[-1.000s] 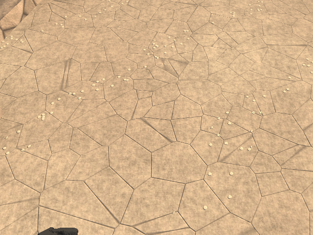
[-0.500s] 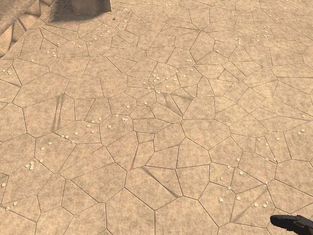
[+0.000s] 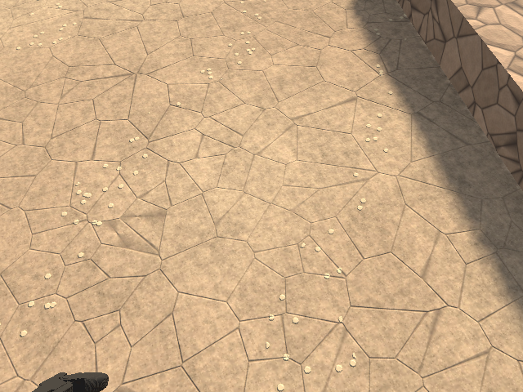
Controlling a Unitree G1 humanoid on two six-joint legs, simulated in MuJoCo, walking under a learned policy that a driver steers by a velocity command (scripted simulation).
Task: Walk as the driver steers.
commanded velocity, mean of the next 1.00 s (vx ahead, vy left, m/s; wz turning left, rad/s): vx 0.05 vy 0.00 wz -0.10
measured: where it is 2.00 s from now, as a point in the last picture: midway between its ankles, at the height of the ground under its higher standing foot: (270, 322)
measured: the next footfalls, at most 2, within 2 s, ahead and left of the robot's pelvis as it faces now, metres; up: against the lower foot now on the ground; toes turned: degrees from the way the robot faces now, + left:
left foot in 0.38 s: +0.14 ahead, +0.15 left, +0.00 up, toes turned -3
left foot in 1.66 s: +0.56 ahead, +0.12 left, +0.00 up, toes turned -1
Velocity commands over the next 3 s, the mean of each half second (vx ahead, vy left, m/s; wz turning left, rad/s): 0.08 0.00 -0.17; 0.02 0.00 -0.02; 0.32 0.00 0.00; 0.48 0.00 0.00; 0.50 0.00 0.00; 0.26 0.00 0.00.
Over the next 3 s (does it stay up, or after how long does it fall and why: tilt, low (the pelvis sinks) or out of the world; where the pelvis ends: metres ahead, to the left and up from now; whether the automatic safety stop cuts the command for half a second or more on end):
stays up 1.05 0.01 0.02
